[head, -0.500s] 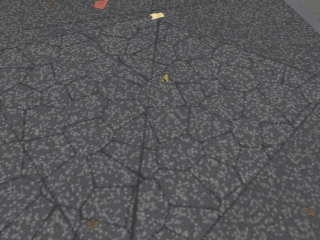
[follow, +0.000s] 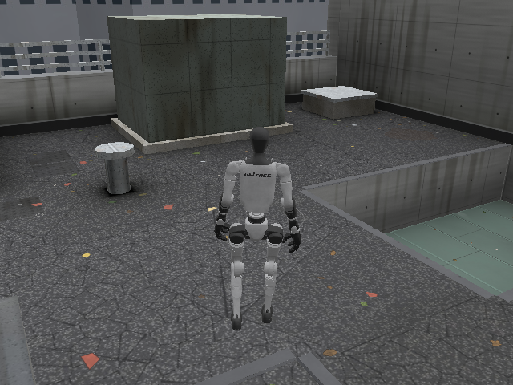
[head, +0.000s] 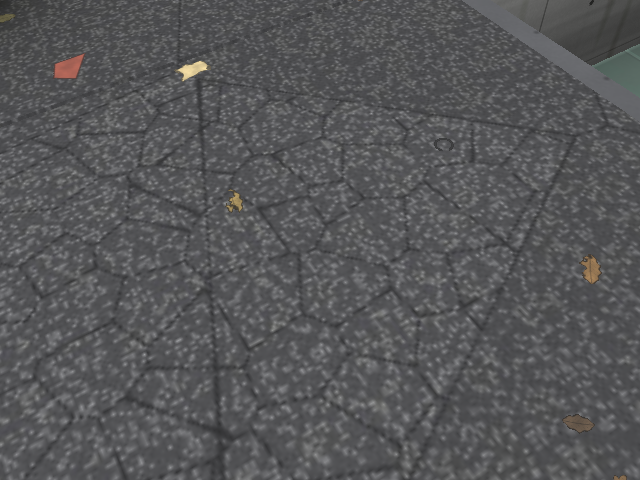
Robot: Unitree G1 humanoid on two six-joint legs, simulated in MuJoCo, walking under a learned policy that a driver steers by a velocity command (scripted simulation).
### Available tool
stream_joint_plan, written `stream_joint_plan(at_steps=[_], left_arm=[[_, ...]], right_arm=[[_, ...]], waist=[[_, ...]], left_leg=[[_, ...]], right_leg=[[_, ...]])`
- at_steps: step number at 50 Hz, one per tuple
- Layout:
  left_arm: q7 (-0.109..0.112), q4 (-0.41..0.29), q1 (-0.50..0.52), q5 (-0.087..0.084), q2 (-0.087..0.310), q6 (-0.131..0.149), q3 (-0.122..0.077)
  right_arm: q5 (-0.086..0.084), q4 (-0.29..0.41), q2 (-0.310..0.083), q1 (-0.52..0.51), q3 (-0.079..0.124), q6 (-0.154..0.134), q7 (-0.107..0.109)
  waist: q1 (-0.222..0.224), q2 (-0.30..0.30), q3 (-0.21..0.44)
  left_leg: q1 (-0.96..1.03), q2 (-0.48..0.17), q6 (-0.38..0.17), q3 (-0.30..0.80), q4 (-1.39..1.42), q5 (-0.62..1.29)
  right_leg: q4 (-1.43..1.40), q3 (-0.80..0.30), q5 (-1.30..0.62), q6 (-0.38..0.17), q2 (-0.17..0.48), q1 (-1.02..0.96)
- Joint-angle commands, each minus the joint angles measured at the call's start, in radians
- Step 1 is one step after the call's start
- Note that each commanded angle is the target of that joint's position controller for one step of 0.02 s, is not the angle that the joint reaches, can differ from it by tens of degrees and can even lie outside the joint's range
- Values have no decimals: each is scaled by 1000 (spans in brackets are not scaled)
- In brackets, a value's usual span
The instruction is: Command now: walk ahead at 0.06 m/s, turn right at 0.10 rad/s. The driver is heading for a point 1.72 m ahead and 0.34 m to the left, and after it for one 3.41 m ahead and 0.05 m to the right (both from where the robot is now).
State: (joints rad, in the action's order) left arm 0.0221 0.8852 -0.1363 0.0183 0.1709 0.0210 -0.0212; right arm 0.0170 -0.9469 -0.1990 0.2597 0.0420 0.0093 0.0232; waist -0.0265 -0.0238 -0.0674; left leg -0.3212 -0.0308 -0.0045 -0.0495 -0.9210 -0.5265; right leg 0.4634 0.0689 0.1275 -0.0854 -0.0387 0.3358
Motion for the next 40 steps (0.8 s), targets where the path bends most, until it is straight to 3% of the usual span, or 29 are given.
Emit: stream_joint_plan(at_steps=[1,4,7,9,10,11,12,13,16,21,40], left_arm=[[14,-22,-26,5,108,5,-16],[7,3,-35,5,122,7,-17],[4,25,-29,2,132,-10,-22],[5,43,-40,-10,134,-24,-25],[3,53,-60,-13,122,-27,-25],[0,56,-85,-23,104,-29,-25],[-4,65,-73,-24,92,-29,-23],[-8,77,-84,-16,85,-25,-21],[-10,118,-128,-3,103,-12,-23],[-3,159,-134,-10,86,-7,-12],[11,252,-208,-11,52,-8,7]], right_arm=[[9,-14,-57,137,13,20,5],[1,-25,-40,112,8,33,13],[0,-40,-42,106,6,35,14],[7,-63,-37,140,1,24,11],[17,-64,-55,145,0,13,11],[12,-55,-90,111,3,2,11],[-1,-61,-71,78,-3,-7,7],[-2,-60,-55,47,-10,-20,6],[-8,-68,-63,38,-8,-35,12],[-4,-102,-39,115,-15,-28,12],[-8,-157,-5,154,-37,-33,17]], waist=[[-16,105,131],[-3,118,133],[-3,137,96],[-17,94,57],[-7,61,33],[33,-7,-4],[42,-72,-30],[61,-95,-17],[70,-52,10],[35,16,-4],[38,15,-10]], left_leg=[[42,-4,4,44,51,56],[84,4,4,40,182,87],[141,16,-7,22,324,168],[229,6,-29,29,497,293],[235,-52,-42,96,566,276],[124,-101,-61,174,613,143],[-32,-115,-63,205,676,34],[-91,-117,-45,211,720,18],[-40,-86,-24,170,708,118],[52,-69,-44,143,659,185],[88,-63,-49,129,638,301]], right_leg=[[-195,-212,-350,-135,251,-96],[-225,-219,-105,-122,239,-79],[-266,-245,212,-91,225,-20],[-279,-248,363,-26,207,55],[-263,-242,373,17,186,73],[-243,-189,302,46,126,39],[-191,-145,170,52,93,-95],[-144,-138,78,49,93,-201],[-138,-152,35,37,112,-231],[-178,-166,83,42,120,-142],[-141,-156,-20,44,127,-170]])
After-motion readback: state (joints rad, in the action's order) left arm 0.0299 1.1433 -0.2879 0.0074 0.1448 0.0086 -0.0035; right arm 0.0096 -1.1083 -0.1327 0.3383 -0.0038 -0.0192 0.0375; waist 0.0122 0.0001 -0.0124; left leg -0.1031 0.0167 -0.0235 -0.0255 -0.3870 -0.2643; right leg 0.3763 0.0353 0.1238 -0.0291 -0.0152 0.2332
